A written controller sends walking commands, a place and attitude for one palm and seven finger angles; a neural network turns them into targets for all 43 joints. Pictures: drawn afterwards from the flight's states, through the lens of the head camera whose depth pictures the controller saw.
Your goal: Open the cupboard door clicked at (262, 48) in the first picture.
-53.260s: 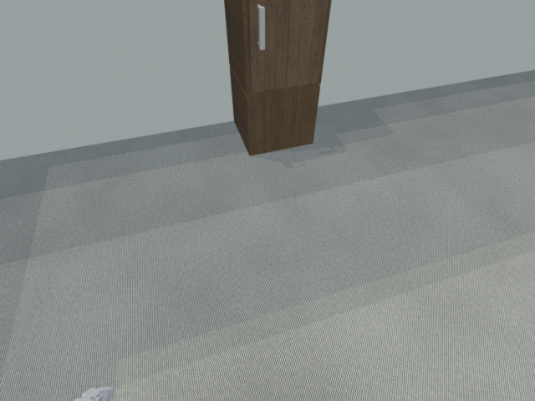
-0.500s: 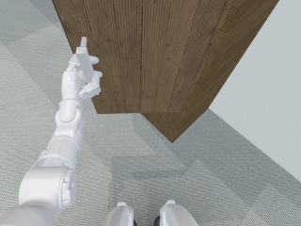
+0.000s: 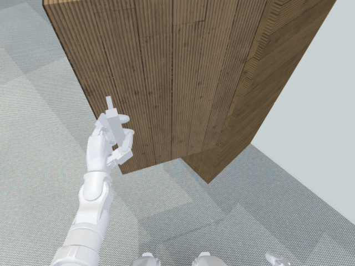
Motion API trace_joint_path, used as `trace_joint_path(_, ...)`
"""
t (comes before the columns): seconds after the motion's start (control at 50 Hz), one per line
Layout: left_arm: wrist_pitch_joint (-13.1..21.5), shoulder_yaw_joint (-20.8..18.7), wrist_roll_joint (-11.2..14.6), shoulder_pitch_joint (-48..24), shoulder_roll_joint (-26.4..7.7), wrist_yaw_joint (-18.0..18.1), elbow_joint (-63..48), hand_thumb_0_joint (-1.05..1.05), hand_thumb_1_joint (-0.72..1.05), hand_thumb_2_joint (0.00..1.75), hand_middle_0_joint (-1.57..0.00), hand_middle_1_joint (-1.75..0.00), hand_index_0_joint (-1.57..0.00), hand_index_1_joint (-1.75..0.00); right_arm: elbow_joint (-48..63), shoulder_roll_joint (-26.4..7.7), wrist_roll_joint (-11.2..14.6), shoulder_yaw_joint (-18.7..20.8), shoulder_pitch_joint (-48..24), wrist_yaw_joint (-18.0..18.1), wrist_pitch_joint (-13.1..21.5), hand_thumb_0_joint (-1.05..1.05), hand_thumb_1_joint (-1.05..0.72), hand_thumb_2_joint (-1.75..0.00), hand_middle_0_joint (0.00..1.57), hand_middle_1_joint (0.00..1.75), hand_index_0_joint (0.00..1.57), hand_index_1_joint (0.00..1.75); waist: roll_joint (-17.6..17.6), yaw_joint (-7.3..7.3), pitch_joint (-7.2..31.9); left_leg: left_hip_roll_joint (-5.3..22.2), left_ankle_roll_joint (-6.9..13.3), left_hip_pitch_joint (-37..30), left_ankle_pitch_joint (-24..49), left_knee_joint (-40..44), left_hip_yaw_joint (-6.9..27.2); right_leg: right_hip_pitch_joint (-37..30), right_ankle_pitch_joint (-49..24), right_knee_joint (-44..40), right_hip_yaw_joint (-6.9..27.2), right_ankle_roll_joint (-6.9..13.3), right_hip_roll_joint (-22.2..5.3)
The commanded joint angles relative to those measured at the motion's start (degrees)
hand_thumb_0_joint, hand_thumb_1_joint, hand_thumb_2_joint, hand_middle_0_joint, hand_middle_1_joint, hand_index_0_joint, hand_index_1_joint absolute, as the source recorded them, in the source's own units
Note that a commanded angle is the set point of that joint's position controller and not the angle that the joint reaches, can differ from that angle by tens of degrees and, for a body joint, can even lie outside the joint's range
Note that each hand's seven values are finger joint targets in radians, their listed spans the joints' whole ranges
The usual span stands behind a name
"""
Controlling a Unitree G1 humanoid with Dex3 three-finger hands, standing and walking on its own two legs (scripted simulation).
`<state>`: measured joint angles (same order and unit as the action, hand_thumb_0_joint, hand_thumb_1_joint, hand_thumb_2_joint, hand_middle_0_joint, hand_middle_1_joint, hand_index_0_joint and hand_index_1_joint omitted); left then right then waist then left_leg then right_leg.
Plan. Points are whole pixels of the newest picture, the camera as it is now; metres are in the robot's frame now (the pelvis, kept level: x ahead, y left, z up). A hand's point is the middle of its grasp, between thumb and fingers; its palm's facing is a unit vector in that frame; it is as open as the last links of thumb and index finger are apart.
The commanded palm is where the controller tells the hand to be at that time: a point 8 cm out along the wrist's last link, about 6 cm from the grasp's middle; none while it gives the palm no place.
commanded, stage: pull the door open along its arc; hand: left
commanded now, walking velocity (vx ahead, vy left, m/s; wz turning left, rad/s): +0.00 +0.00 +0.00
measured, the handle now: (118, 128) +0.42 +0.15 +0.04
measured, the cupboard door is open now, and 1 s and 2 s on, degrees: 66 93 96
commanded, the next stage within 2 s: open thumb and fingers to let go in 0.64 s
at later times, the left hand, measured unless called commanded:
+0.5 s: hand (165, 187) +0.28 +0.03 +0.04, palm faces +0.33 -0.94 -0.03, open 6.2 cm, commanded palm +0.20 +0.06 +0.04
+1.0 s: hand (175, 197) +0.26 +0.01 +0.03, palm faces +0.41 -0.91 -0.05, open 7.3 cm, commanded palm +0.21 +0.06 +0.04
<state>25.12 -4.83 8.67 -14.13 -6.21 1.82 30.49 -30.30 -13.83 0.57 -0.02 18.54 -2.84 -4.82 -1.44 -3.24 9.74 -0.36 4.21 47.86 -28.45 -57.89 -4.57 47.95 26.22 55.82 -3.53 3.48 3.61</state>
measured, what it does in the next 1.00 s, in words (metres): shifts its weight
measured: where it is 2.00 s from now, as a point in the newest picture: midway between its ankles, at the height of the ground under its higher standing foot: outside the picture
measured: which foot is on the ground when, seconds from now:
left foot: down 0.00-1.00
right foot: down 0.00-1.00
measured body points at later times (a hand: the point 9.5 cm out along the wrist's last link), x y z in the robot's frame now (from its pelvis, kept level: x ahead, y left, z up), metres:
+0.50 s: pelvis +0.00 -0.04 +0.00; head +0.04 -0.06 +0.45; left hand +0.25 +0.08 +0.05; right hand +0.19 -0.23 -0.10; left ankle -0.01 +0.07 -0.67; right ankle +0.00 -0.08 -0.67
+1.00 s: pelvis +0.00 -0.09 -0.01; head +0.05 -0.12 +0.44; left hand +0.23 +0.06 +0.04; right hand +0.20 -0.28 -0.11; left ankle -0.01 +0.08 -0.67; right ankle +0.00 -0.09 -0.67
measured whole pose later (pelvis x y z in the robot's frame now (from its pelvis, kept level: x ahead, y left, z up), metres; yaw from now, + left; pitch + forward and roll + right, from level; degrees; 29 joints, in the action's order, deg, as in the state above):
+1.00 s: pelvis +0.00 -0.09 -0.01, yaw +5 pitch +15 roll +3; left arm 15.9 13.0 -3.5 14.8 4.8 29.1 3.5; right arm -30.5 -11.1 -3.0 -0.6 11.1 -1.6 3.6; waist -1.4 -0.3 10.6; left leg -2.6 -1.3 46.4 -27.4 -59.1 3.7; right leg 46.4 29.6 59.8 -8.4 8.7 3.5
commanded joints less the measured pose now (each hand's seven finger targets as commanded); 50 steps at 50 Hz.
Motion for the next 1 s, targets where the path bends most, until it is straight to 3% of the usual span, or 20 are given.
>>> trace_joint_path(0.0,3.3,-2.0,-0.4,0.3,-0.3,13.1,-18.6,0.0,0.9,0.9,-0.4,-1.35,-0.4,-1.35,7.0,-5.8,-1.3,2.4,-1.9,-1.0,3.6,0.0,-0.9,-0.9,0.2,0.3,0.2,0.3,1.6,4.66,18.6,0.6,-4.1,-11.1,27.1,5.2,5.7,-13.7,-24.4,-2.9,1.6,-1.5,-1.4)
trace_joint_path(0.02,3.4,-1.2,-2.1,0.6,0.0,15.6,-20.5,0.0,0.9,0.9,-0.4,-1.35,-0.4,-1.35,7.2,-5.7,-1.8,2.5,-2.1,-1.1,3.9,0.0,-0.9,-0.9,0.2,0.3,0.2,0.3,2.0,4.61,19.4,0.5,-4.0,-11.2,27.9,4.7,6.0,-13.9,-25.1,-2.4,1.7,-1.5,-1.5)
trace_joint_path(0.08,2.6,4.9,-6.8,1.5,6.3,22.6,-22.9,0.0,0.9,0.9,-0.4,-1.35,-0.4,-1.35,6.9,-4.6,-2.7,2.5,-3.9,-1.6,4.1,0.0,-0.9,-0.9,0.2,0.3,0.2,0.3,2.3,3.89,17.9,0.4,-4.1,-10.9,25.6,4.3,6.4,-12.3,-23.4,-2.2,1.7,-1.5,-1.9)
trace_joint_path(0.16,-0.6,10.7,-13.8,0.4,11.6,30.5,-22.1,0.0,0.9,0.9,-0.4,-1.35,-0.4,-1.35,6.5,-3.7,-3.8,2.1,-6.6,-1.3,4.5,0.0,-0.9,-0.9,0.2,0.3,0.2,0.3,3.2,2.56,16.2,0.0,-3.8,-9.4,20.2,3.8,6.8,-10.0,-18.9,-2.4,1.6,-1.4,-2.2)
trace_joint_path(0.22,-2.4,15.4,-17.1,0.9,14.6,31.6,-23.9,0.0,0.9,0.9,-0.4,-1.35,-0.4,-1.35,6.6,-3.1,-4.4,2.0,-7.3,-0.5,5.2,0.0,-0.9,-0.9,0.2,0.3,0.2,0.3,5.2,1.66,16.9,-0.3,-3.2,-9.6,18.3,3.5,6.4,-11.3,-18.4,-4.0,2.4,-1.3,-2.5)
trace_joint_path(0.26,-3.2,18.4,-17.9,3.8,16.6,31.1,-25.3,0.0,0.9,0.9,-0.4,-1.35,-0.4,-1.35,6.9,-2.7,-4.3,1.9,-8.1,-0.2,5.5,0.0,-0.9,-0.9,0.2,0.3,0.2,0.3,4.4,1.86,17.2,-0.5,-3.1,-10.3,17.5,3.8,6.2,-12.5,-18.7,-4.7,2.8,-1.2,-3.0)
trace_joint_path(0.3,-4.0,20.7,-17.1,7.3,18.3,30.3,-27.0,0.0,0.9,0.9,-0.4,-1.35,-0.4,-1.35,7.5,-2.3,-4.0,1.6,-8.8,0.1,6.0,0.0,-0.9,-0.9,0.2,0.3,0.2,0.3,4.1,2.06,16.8,-0.7,-3.0,-10.5,17.0,4.1,6.2,-14.0,-19.6,-5.6,3.1,-1.3,-3.3)
trace_joint_path(0.36,-4.8,22.7,-15.0,11.9,20.0,29.4,-29.7,0.0,0.9,0.9,-0.4,-1.35,-0.4,-1.35,8.2,-1.8,-3.6,1.2,-9.9,0.4,7.0,0.0,-0.9,-0.9,0.2,0.3,0.2,0.3,6.8,1.79,15.2,-0.9,-3.0,-9.6,15.2,4.4,6.4,-16.5,-21.3,-7.4,4.1,-2.2,-4.2)
trace_joint_path(0.48,-6.0,27.1,-14.4,26.5,22.6,27.9,-37.1,0.0,0.9,0.9,-0.4,-1.35,-0.4,-1.35,9.7,-0.5,-3.2,0.2,-11.6,-0.1,9.3,0.0,-0.9,-0.9,0.2,0.3,0.2,0.3,6.1,2.31,12.5,-1.5,-3.4,-8.8,13.5,4.3,6.7,-18.8,-23.7,-9.3,5.8,-2.9,-5.7)
trace_joint_path(0.58,-7.7,28.0,-13.1,37.1,23.2,27.0,-41.8,0.0,0.9,0.9,-0.4,-1.35,-0.4,-1.35,10.6,0.0,-2.8,-0.4,-13.4,-0.8,11.1,0.0,-0.9,-0.9,0.2,0.3,0.2,0.3,5.3,3.45,10.6,-2.2,-3.9,-7.2,11.1,3.3,6.8,-19.5,-21.4,-11.7,8.2,-3.3,-6.7)
trace_joint_path(0.66,-8.3,24.5,-13.3,31.8,19.4,27.5,-39.2,0.0,0.9,0.9,-0.4,-1.35,-0.4,-1.35,10.4,-0.5,-3.1,-0.5,-13.0,-0.1,11.4,0.0,-0.9,-0.9,0.2,0.3,0.2,0.3,6.6,2.18,6.7,-2.7,-4.1,-3.5,7.9,1.3,7.2,-17.4,-17.5,-13.9,12.5,-4.3,-8.1)
trace_joint_path(0.72,-7.3,20.3,-13.5,21.4,15.5,28.9,-37.2,0.0,0.9,0.9,-0.4,-1.35,-0.4,-1.35,9.0,-0.9,-3.3,-0.5,-12.4,0.8,11.7,0.0,-0.9,-0.9,0.2,0.3,0.2,0.3,8.1,0.67,4.8,-2.8,-4.1,-0.4,5.8,-0.6,7.7,-16.1,-13.9,-15.1,15.6,-6.1,-9.2)
trace_joint_path(0.74,-7.0,20.3,-13.7,20.7,16.4,29.3,-37.1,0.0,0.83,0.87,-0.4,-1.34,-0.4,-1.34,8.8,-0.8,-3.5,-0.2,-12.8,0.9,11.9,0.0,-0.9,-0.9,0.2,0.3,0.2,0.3,6.8,1.39,6.6,-2.9,-4.2,0.0,5.7,-1.0,7.7,-16.6,-13.8,-14.7,16.2,-6.1,-9.5)
trace_joint_path(0.8,-6.4,19.7,-13.2,23.1,16.7,29.2,-35.9,0.0,0.62,0.78,-0.38,-1.32,-0.38,-1.32,8.5,-0.7,-3.6,0.0,-12.0,1.0,12.1,0.0,-0.9,-0.9,0.2,0.3,0.2,0.3,8.5,2.05,10.0,-3.0,-4.4,1.5,6.2,-1.0,8.0,-19.8,-17.3,-13.5,16.6,-5.9,-9.9)
trace_joint_path(0.86,-5.4,18.7,-13.0,24.2,14.6,28.3,-39.0,0.0,0.41,0.69,-0.36,-1.3,-0.36,-1.3,8.8,-0.8,-3.4,0.5,-11.1,1.2,12.0,0.0,-0.9,-0.9,0.2,0.3,0.2,0.3,8.4,2.58,14.7,-3.0,-4.5,3.0,7.8,-1.4,8.1,-25.1,-26.6,-12.0,18.5,-9.1,-10.9)
trace_joint_path(0.9,-5.0,18.8,-13.1,23.9,14.2,27.8,-40.1,0.0,0.27,0.63,-0.35,-1.28,-0.35,-1.28,8.4,-1.1,-3.3,0.7,-10.6,1.3,11.9,0.0,-0.9,-0.9,0.2,0.3,0.2,0.3,7.9,1.99,15.2,-2.9,-4.4,2.8,8.4,-1.5,8.2,-25.7,-29.6,-11.5,18.6,-8.9,-11.0)
trace_joint_path(0.92,-5.1,18.5,-13.3,24.6,13.6,27.4,-40.0,0.0,0.2,0.6,-0.35,-1.27,-0.35,-1.27,8.5,-1.1,-3.2,0.7,-10.4,1.4,11.6,0.0,-0.9,-0.9,0.2,0.3,0.2,0.3,8.2,1.96,14.9,-2.7,-4.4,3.0,8.7,-1.3,8.4,-25.7,-29.8,-11.0,18.0,-7.0,-10.6)
trace_joint_path(0.94,-5.0,18.9,-13.3,24.2,13.9,27.1,-39.8,0.0,0.13,0.57,-0.35,-1.27,-0.35,-1.27,8.3,-1.3,-3.2,0.8,-10.4,1.4,11.5,0.0,-0.9,-0.9,0.2,0.3,0.2,0.3,8.2,1.61,14.1,-2.6,-4.3,3.0,8.4,-1.2,8.3,-24.8,-28.9,-10.6,17.4,-6.6,-10.5)
trace_joint_path(0.96,-4.7,18.2,-13.0,25.0,13.3,26.8,-39.9,0.0,0.06,0.54,-0.34,-1.26,-0.34,-1.26,8.4,-1.3,-3.2,0.9,-10.6,1.6,11.5,0.0,-0.9,-0.9,0.2,0.3,0.2,0.3,8.7,1.83,13.9,-2.5,-4.3,3.4,8.0,-1.4,8.3,-24.3,-27.5,-10.8,17.5,-6.7,-10.5)
trace_joint_path(0.98,-4.4,18.0,-12.6,24.9,13.0,26.5,-39.6,0.0,-0.01,0.51,-0.33,-1.25,-0.33,-1.25,8.2,-1.4,-3.3,0.7,-11.0,1.7,11.5,0.0,-0.9,-0.9,0.2,0.3,0.2,0.3,8.8,1.58,12.8,-2.5,-4.2,4.1,7.2,-1.9,8.5,-23.7,-26.9,-11.4,18.6,-8.2,-10.9)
